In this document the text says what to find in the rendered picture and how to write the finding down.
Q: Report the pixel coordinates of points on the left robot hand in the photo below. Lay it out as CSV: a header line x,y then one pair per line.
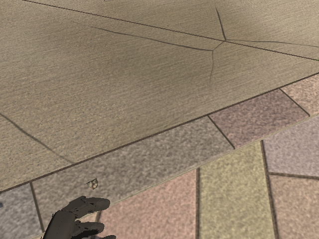
x,y
64,226

